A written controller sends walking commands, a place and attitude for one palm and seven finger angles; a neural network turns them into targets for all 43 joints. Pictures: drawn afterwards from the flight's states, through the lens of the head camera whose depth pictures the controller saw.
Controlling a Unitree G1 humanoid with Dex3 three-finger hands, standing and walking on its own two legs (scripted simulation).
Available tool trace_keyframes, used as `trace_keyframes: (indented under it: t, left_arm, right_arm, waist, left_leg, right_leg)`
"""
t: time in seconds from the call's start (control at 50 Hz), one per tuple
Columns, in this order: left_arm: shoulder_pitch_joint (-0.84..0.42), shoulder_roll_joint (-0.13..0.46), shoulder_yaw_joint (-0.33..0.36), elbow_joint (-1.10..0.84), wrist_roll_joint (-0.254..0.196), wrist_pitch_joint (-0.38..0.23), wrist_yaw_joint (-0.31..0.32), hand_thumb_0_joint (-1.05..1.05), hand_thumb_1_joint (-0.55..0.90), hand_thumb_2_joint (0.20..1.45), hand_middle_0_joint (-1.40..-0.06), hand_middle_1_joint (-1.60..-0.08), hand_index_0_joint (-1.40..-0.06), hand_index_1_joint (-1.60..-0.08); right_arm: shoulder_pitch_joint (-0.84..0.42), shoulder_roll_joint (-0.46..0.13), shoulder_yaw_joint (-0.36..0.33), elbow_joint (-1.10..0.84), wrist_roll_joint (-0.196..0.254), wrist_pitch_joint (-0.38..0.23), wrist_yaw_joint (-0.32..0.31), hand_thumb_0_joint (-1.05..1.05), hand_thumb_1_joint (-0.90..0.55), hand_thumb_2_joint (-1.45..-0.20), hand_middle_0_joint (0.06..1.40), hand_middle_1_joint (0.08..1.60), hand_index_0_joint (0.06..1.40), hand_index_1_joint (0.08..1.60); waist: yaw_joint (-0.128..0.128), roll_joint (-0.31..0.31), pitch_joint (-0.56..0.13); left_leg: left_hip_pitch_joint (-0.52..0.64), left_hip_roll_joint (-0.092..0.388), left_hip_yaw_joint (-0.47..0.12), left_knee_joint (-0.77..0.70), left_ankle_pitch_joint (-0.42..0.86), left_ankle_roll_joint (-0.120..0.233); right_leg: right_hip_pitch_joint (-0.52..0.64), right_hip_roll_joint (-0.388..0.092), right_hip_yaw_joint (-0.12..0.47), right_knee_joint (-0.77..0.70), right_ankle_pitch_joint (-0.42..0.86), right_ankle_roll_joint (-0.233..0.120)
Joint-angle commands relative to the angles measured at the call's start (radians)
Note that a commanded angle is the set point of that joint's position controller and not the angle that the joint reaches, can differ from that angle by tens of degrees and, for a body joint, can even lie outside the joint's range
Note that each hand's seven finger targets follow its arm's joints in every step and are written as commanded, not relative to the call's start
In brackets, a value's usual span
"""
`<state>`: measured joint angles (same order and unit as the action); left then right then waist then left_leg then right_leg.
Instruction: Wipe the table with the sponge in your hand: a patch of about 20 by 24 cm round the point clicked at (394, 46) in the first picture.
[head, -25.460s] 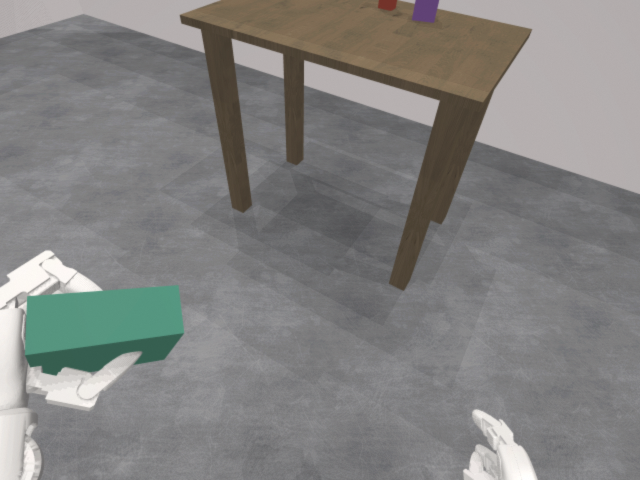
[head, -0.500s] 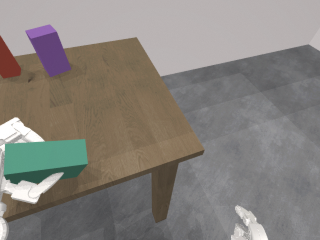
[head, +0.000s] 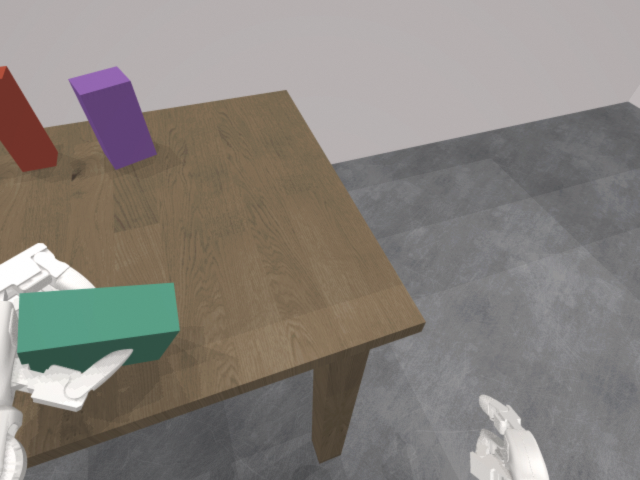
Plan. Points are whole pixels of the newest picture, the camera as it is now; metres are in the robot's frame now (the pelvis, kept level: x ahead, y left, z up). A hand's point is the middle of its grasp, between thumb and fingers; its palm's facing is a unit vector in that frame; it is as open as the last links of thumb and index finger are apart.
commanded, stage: come to a stop and stand still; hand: left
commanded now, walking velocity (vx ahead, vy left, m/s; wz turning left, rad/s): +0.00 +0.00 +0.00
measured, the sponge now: (123, 329) +0.23 +0.21 +0.14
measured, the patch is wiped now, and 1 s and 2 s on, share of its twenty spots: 0.00 0.00 0.00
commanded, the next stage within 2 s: look again from close up in 0.60 s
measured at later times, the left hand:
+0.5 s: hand (30, 326) +0.21 +0.28 +0.16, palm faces +0.37 -0.84 -0.39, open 8.9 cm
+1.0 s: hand (58, 315) +0.23 +0.27 +0.15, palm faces +0.25 -0.88 -0.39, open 8.9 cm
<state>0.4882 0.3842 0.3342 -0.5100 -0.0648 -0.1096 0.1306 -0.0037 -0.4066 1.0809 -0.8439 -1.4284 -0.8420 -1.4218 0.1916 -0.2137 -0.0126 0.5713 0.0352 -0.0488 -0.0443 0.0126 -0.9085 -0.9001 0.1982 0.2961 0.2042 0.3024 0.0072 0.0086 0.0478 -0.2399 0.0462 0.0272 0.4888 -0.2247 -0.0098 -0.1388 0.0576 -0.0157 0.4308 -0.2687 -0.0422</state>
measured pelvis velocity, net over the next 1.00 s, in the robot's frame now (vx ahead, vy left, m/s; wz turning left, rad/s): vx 0.00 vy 0.05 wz -0.05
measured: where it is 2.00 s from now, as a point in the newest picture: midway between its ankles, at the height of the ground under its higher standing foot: outside the picture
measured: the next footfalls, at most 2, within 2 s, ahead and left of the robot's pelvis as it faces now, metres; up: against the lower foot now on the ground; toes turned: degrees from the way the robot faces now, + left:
none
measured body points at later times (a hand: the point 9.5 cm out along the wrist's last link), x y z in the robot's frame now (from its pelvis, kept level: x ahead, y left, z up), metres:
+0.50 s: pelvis +0.00 +0.04 +0.00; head +0.01 +0.05 +0.45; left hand +0.19 +0.32 +0.18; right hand +0.17 -0.19 -0.08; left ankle +0.02 +0.13 -0.74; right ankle -0.02 -0.09 -0.74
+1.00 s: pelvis +0.00 +0.05 +0.00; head +0.02 +0.07 +0.45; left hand +0.21 +0.32 +0.17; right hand +0.17 -0.19 -0.07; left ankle +0.02 +0.13 -0.74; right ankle -0.02 -0.09 -0.74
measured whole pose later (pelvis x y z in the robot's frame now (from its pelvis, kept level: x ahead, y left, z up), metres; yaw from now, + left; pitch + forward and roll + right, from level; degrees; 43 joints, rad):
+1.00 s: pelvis +0.00 +0.05 +0.00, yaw -3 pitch +0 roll -1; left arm 0.44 0.37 0.31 -0.45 -0.02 -0.23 0.07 0.00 -0.41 1.08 -0.84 -1.43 -0.84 -1.42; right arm 0.21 -0.20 0.00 0.56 0.01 -0.13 -0.01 0.01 -0.91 -0.90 0.20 0.30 0.21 0.30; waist 0.01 -0.03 0.04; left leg -0.25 -0.01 0.10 0.47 -0.22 0.06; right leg -0.18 0.00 0.05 0.43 -0.26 0.03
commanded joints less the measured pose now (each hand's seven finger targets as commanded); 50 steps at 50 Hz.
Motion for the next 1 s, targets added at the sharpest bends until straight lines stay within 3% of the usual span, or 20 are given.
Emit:
trace_keyframes:
  t: [0.0, 0.04, 0.2, 0.32, 0.34, 0.42, 0.44, 0.54, 0.6, 0.66, 0.68, 0.7, 0.72, 0.74, 0.78, 0.82, 0.88, 0.92, 0.94, 0.98]
  left_arm:
    - [-0.081, 0.163, 0.112, -0.213, 0.004, -0.064, 0.021, 0.000, 0.100, 1.300, -1.200, -1.600, -1.200, -1.600]
    - [-0.081, 0.152, 0.102, -0.207, 0.008, -0.065, 0.023, 0.000, 0.100, 1.300, -1.200, -1.600, -1.200, -1.600]
    - [-0.096, 0.160, 0.114, -0.198, 0.011, -0.065, 0.021, 0.000, 0.100, 1.300, -1.200, -1.600, -1.200, -1.600]
    - [-0.099, 0.159, 0.109, -0.212, 0.017, -0.069, 0.025, 0.000, 0.100, 1.300, -1.200, -1.600, -1.200, -1.600]
    - [-0.093, 0.134, 0.092, -0.206, 0.018, -0.073, 0.023, 0.000, 0.100, 1.300, -1.200, -1.600, -1.200, -1.600]
    - [-0.083, 0.163, 0.118, -0.221, 0.019, -0.077, 0.027, 0.000, 0.100, 1.300, -1.200, -1.600, -1.200, -1.600]
    - [-0.074, 0.136, 0.100, -0.203, 0.019, -0.079, 0.024, 0.000, 0.100, 1.300, -1.200, -1.600, -1.200, -1.600]
    - [-0.073, 0.135, 0.107, -0.187, 0.021, -0.082, 0.024, 0.000, 0.100, 1.300, -1.200, -1.600, -1.200, -1.600]
    - [-0.091, 0.144, 0.108, -0.202, 0.022, -0.082, 0.024, 0.000, 0.100, 1.300, -1.200, -1.600, -1.200, -1.600]
    - [-0.098, 0.146, 0.106, -0.212, 0.022, -0.083, 0.026, 0.000, 0.100, 1.300, -1.200, -1.600, -1.200, -1.600]
    - [-1.095, 0.933, 0.690, -0.373, 0.164, -0.192, 0.014, 0.000, 0.100, 1.300, -1.200, -1.600, -1.200, -1.600]
    - [-0.545, 0.321, 0.291, 0.188, 0.071, -0.162, -0.029, 0.000, 0.100, 1.300, -1.200, -1.600, -1.200, -1.600]
    - [-0.356, 0.150, 0.150, 0.194, 0.029, -0.138, -0.035, 0.000, 0.100, 1.300, -1.200, -1.600, -1.200, -1.600]
    - [-0.372, 0.168, 0.124, 0.013, 0.035, -0.159, -0.040, 0.000, 0.100, 1.300, -1.200, -1.600, -1.200, -1.600]
    - [-0.211, 0.122, 0.075, -0.087, 0.026, -0.170, -0.045, 0.000, 0.100, 1.300, -1.200, -1.600, -1.200, -1.600]
    - [-0.106, 0.081, 0.043, -0.106, 0.021, -0.163, -0.041, 0.000, 0.100, 1.300, -1.200, -1.600, -1.200, -1.600]
    - [-0.123, 0.175, 0.133, -0.132, 0.029, -0.165, -0.028, 0.000, 0.100, 1.300, -1.200, -1.600, -1.200, -1.600]
    - [-0.149, 0.253, 0.230, -0.143, 0.030, -0.173, -0.012, 0.000, 0.100, 1.300, -1.200, -1.600, -1.200, -1.600]
    - [-0.152, 0.198, 0.197, -0.133, 0.023, -0.178, -0.017, 0.000, 0.100, 1.300, -1.200, -1.600, -1.200, -1.600]
    - [-0.180, 0.222, 0.219, -0.173, 0.017, -0.186, -0.014, 0.000, 0.100, 1.300, -1.200, -1.600, -1.200, -1.600]
  right_arm:
    - [-0.084, -0.110, -0.034, -0.162, -0.001, -0.050, -0.006, 0.000, -0.900, -0.900, 0.200, 0.300, 0.200, 0.300]
    - [-0.086, -0.109, -0.026, -0.157, -0.005, -0.047, -0.008, 0.000, -0.900, -0.900, 0.200, 0.300, 0.200, 0.300]
    - [-0.084, -0.105, -0.024, -0.161, -0.007, -0.053, -0.010, 0.000, -0.900, -0.900, 0.200, 0.300, 0.200, 0.300]
    - [-0.093, -0.103, -0.021, -0.158, -0.004, -0.060, -0.011, 0.000, -0.900, -0.900, 0.200, 0.300, 0.200, 0.300]
    - [-0.082, -0.106, -0.020, -0.156, -0.009, -0.059, -0.011, 0.000, -0.900, -0.900, 0.200, 0.300, 0.200, 0.300]
    - [-0.086, -0.105, -0.024, -0.155, -0.004, -0.069, -0.011, 0.000, -0.900, -0.900, 0.200, 0.300, 0.200, 0.300]
    - [-0.079, -0.105, -0.021, -0.153, -0.009, -0.066, -0.012, 0.000, -0.900, -0.900, 0.200, 0.300, 0.200, 0.300]
    - [-0.075, -0.108, -0.025, -0.150, -0.008, -0.069, -0.014, 0.000, -0.900, -0.900, 0.200, 0.300, 0.200, 0.300]
    - [-0.069, -0.108, -0.032, -0.153, -0.006, -0.074, -0.013, 0.000, -0.900, -0.900, 0.200, 0.300, 0.200, 0.300]
    - [-0.077, -0.111, -0.031, -0.151, -0.007, -0.074, -0.013, 0.000, -0.900, -0.900, 0.200, 0.300, 0.200, 0.300]
    - [0.003, -0.130, -0.034, -0.136, -0.067, -0.128, -0.007, 0.000, -0.900, -0.900, 0.200, 0.300, 0.200, 0.300]
    - [-0.060, -0.032, 0.007, -0.066, -0.038, -0.129, -0.003, 0.000, -0.900, -0.900, 0.200, 0.300, 0.200, 0.300]
    - [-0.045, -0.111, -0.057, -0.120, -0.004, -0.136, 0.004, 0.000, -0.900, -0.900, 0.200, 0.300, 0.200, 0.300]
    - [-0.026, -0.119, -0.057, -0.148, -0.008, -0.139, 0.016, 0.000, -0.900, -0.900, 0.200, 0.300, 0.200, 0.300]
    - [-0.059, -0.117, -0.050, -0.155, -0.011, -0.143, 0.047, 0.000, -0.900, -0.900, 0.200, 0.300, 0.200, 0.300]
    - [-0.086, -0.107, -0.037, -0.155, -0.008, -0.150, 0.060, 0.000, -0.900, -0.900, 0.200, 0.300, 0.200, 0.300]
    - [-0.088, -0.122, -0.037, -0.168, -0.021, -0.141, 0.044, 0.000, -0.900, -0.900, 0.200, 0.300, 0.200, 0.300]
    - [-0.105, -0.122, -0.032, -0.165, -0.025, -0.132, 0.027, 0.000, -0.900, -0.900, 0.200, 0.300, 0.200, 0.300]
    - [-0.088, -0.112, -0.033, -0.173, -0.027, -0.126, 0.019, 0.000, -0.900, -0.900, 0.200, 0.300, 0.200, 0.300]
    - [-0.086, -0.111, -0.034, -0.177, -0.025, -0.126, 0.009, 0.000, -0.900, -0.900, 0.200, 0.300, 0.200, 0.300]
  waist:
    - [-0.001, 0.035, -0.140]
    - [-0.002, 0.071, -0.131]
    - [0.000, 0.041, -0.132]
    - [-0.001, 0.077, -0.144]
    - [0.001, 0.070, -0.138]
    - [0.002, 0.097, -0.154]
    - [0.002, 0.090, -0.131]
    - [0.001, 0.081, -0.124]
    - [0.001, 0.054, -0.130]
    - [0.001, 0.079, -0.132]
    - [0.044, -0.144, 0.028]
    - [0.009, -0.139, -0.158]
    - [0.035, 0.089, -0.233]
    - [0.029, 0.152, -0.260]
    - [0.039, 0.091, -0.235]
    - [0.037, 0.028, -0.200]
    - [0.031, -0.021, -0.108]
    - [0.030, -0.001, -0.111]
    - [0.019, 0.009, -0.111]
    - [0.018, 0.062, -0.128]
  left_leg:
    - [0.099, 0.096, -0.104, -0.060, 0.215, 0.060]
    - [0.092, 0.098, -0.112, -0.088, 0.171, 0.065]
    - [0.082, 0.097, -0.119, -0.112, 0.134, 0.062]
    - [0.092, 0.098, -0.127, -0.140, 0.094, 0.061]
    - [0.081, 0.101, -0.135, -0.144, 0.097, 0.063]
    - [0.091, 0.101, -0.136, -0.148, 0.116, 0.056]
    - [0.073, 0.105, -0.138, -0.154, 0.090, 0.058]
    - [0.054, 0.102, -0.137, -0.163, 0.018, 0.059]
    - [0.060, 0.095, -0.134, -0.142, 0.064, 0.057]
    - [0.065, 0.099, -0.137, -0.145, 0.090, 0.055]
    - [-0.093, 0.076, -0.055, 0.031, 0.183, 0.054]
    - [0.109, -0.011, -0.062, -0.015, 0.225, 0.039]
    - [0.194, 0.009, -0.025, -0.063, 0.242, 0.022]
    - [0.184, 0.028, -0.021, -0.045, 0.241, 0.033]
    - [0.147, 0.032, -0.026, -0.055, 0.210, 0.044]
    - [0.123, 0.037, -0.032, -0.086, 0.145, 0.041]
    - [0.032, 0.035, -0.044, -0.131, -0.001, 0.033]
    - [0.039, 0.035, -0.040, -0.148, -0.048, 0.038]
    - [0.016, 0.041, -0.062, -0.154, -0.042, 0.046]
    - [0.027, 0.041, -0.054, -0.141, 0.012, 0.051]
  right_leg:
    - [-0.005, -0.155, 0.118, -0.085, 0.283, 0.002]
    - [-0.012, -0.147, 0.105, -0.089, 0.237, 0.001]
    - [0.006, -0.149, 0.096, -0.103, 0.232, 0.003]
    - [0.009, -0.141, 0.078, -0.092, 0.196, 0.006]
    - [0.013, -0.135, 0.063, -0.086, 0.193, 0.006]
    - [0.019, -0.135, 0.062, -0.079, 0.189, 0.008]
    - [0.011, -0.130, 0.047, -0.081, 0.174, 0.010]
    - [0.010, -0.128, 0.049, -0.085, 0.154, 0.011]
    - [0.017, -0.138, 0.064, -0.088, 0.195, 0.007]
    - [0.015, -0.137, 0.057, -0.082, 0.194, 0.009]
    - [-0.184, -0.162, 0.116, -0.168, 0.218, 0.021]
    - [-0.171, -0.170, 0.146, -0.091, 0.239, -0.031]
    - [-0.092, -0.129, 0.138, -0.016, 0.246, -0.031]
    - [-0.062, -0.125, 0.141, -0.018, 0.237, -0.011]
    - [-0.040, -0.119, 0.127, -0.029, 0.233, 0.017]
    - [-0.050, -0.101, 0.104, -0.035, 0.180, 0.017]
    - [-0.073, -0.091, 0.085, -0.074, 0.072, 0.021]
    - [-0.083, -0.081, 0.088, -0.080, 0.033, 0.022]
    - [-0.052, -0.085, 0.064, -0.063, 0.049, 0.019]
    - [-0.017, -0.084, 0.061, -0.046, 0.120, 0.021]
